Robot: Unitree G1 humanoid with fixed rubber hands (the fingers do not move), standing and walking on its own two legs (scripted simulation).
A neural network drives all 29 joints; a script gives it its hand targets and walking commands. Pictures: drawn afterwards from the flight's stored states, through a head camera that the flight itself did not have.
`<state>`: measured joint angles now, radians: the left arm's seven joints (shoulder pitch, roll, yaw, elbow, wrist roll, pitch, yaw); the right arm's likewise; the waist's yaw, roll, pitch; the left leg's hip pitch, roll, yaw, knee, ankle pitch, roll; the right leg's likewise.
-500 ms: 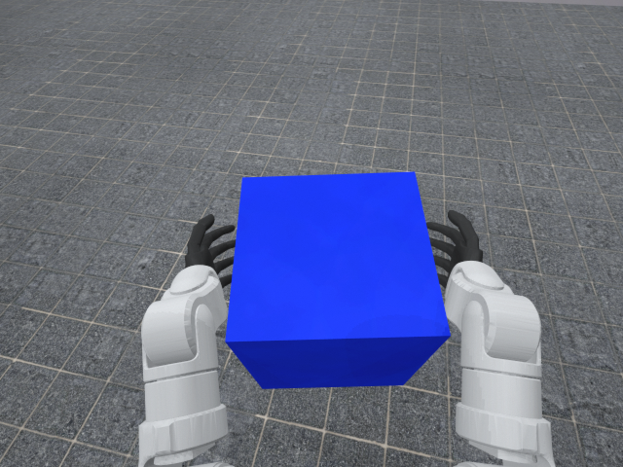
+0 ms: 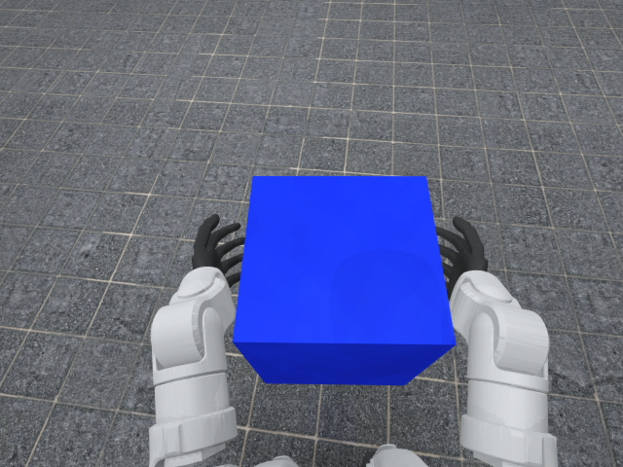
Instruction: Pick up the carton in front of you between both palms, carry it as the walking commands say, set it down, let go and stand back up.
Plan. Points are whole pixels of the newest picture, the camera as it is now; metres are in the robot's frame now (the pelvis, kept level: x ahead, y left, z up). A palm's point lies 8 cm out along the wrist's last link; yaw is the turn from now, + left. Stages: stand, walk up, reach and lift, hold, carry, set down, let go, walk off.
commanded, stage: carry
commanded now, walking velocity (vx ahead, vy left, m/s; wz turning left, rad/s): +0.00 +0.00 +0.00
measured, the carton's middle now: (336, 291) +0.34 -0.02 -0.02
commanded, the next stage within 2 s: none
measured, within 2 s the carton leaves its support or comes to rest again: neither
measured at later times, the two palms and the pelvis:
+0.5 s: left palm (181, 226) +0.37 +0.15 +0.12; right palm (468, 205) +0.37 -0.17 +0.12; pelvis +0.05 -0.02 +0.01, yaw +1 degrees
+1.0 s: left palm (185, 255) +0.33 +0.14 +0.12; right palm (484, 234) +0.34 -0.17 +0.12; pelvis +0.01 -0.02 +0.01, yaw +1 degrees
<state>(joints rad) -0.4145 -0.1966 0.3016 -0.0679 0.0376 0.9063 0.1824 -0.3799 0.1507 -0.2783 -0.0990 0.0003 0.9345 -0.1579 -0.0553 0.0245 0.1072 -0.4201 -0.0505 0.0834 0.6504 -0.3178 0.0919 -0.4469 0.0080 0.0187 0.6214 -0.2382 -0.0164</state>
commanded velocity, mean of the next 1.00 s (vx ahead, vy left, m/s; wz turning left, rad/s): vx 0.00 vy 0.00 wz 0.00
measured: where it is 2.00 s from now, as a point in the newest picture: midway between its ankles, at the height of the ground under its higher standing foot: outside the picture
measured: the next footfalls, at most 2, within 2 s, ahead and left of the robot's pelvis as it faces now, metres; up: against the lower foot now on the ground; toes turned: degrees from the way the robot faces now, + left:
none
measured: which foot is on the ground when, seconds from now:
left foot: down 0.00-1.00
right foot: down 0.00-1.00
